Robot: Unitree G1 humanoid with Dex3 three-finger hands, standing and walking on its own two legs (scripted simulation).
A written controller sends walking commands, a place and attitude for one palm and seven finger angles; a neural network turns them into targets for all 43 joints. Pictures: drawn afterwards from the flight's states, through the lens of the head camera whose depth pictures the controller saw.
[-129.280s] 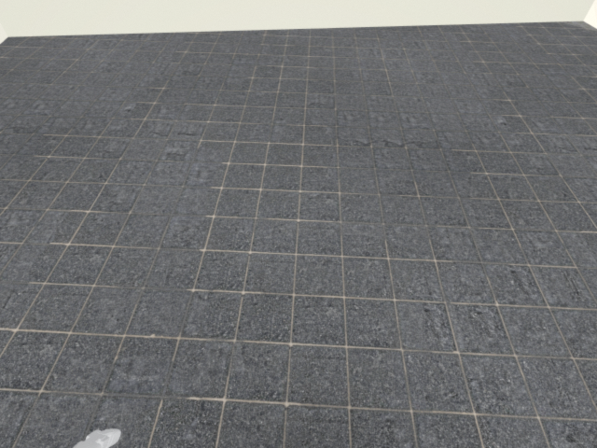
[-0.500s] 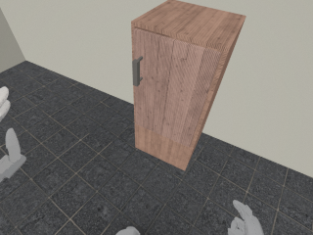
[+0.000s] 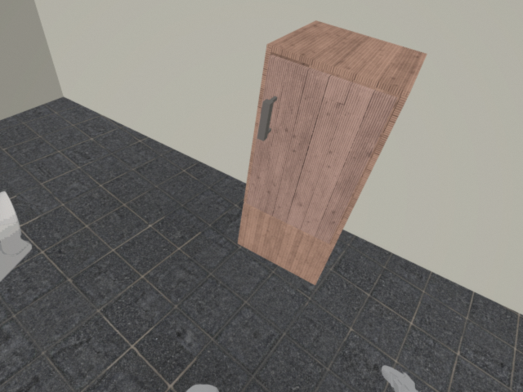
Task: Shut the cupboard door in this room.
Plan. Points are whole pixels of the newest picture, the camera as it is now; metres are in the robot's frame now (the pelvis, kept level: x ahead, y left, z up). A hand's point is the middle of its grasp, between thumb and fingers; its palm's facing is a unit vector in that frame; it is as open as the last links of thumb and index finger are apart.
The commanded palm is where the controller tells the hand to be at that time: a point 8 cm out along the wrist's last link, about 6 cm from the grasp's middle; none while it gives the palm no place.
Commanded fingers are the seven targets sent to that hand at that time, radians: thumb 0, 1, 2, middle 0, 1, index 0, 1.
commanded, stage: stop stepping back and stand still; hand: left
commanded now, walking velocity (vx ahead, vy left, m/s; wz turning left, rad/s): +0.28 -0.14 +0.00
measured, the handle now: (268, 118) +0.89 +0.07 -0.01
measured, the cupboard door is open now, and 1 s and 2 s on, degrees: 0 0 0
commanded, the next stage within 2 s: let the arm hang, fingers relaxed in 1.08 s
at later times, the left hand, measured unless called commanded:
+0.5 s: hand out of the picture +0.14 +0.32 +0.20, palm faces +0.46 -0.80 -0.39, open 7.4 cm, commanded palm +0.09 +0.34 +0.20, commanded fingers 0.00 0.90 0.90 -0.20 -0.30 -0.20 -0.30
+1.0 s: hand out of the picture +0.18 +0.33 +0.17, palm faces +0.42 -0.80 -0.43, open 7.4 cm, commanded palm +0.12 +0.36 +0.20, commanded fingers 0.00 0.90 0.90 -0.20 -0.30 -0.20 -0.30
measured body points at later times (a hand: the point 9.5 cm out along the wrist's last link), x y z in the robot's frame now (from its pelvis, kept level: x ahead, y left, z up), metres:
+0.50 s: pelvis -0.07 +0.05 +0.01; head -0.10 +0.07 +0.46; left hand +0.11 +0.36 +0.22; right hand +0.05 -0.21 -0.08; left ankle +0.03 +0.16 -0.70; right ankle -0.11 -0.05 -0.71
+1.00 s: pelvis -0.04 +0.07 +0.02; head -0.04 +0.07 +0.47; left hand +0.15 +0.37 +0.20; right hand +0.11 -0.17 -0.08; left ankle +0.02 +0.18 -0.71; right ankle -0.11 -0.03 -0.71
